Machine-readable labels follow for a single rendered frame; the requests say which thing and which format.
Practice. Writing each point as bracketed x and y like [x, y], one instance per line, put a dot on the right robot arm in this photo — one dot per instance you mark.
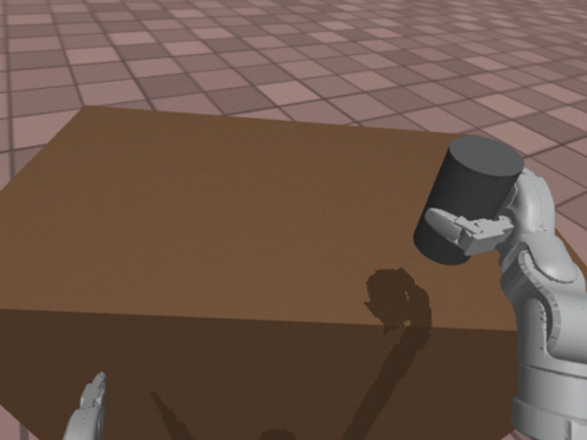
[548, 293]

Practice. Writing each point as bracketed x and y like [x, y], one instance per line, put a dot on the right robot hand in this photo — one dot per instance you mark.
[528, 207]

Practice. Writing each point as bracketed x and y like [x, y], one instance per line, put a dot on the can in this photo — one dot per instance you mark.
[474, 179]

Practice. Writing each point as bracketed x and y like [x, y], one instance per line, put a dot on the left robot hand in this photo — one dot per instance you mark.
[86, 423]

